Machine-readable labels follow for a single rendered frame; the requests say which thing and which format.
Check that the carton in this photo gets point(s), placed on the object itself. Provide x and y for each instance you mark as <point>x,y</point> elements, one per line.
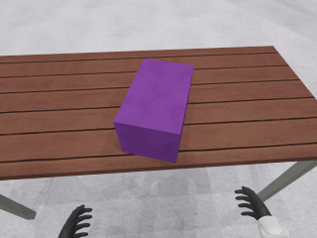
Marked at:
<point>150,120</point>

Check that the robot left hand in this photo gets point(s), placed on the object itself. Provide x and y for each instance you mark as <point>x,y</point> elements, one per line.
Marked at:
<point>70,226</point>

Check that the robot right hand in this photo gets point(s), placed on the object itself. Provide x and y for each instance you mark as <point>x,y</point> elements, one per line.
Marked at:
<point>258,208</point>

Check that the right robot forearm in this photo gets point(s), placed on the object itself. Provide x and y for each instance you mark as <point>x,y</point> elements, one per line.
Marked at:
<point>271,227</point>

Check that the table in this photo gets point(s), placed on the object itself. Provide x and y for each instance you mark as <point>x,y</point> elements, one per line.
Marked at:
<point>246,106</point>

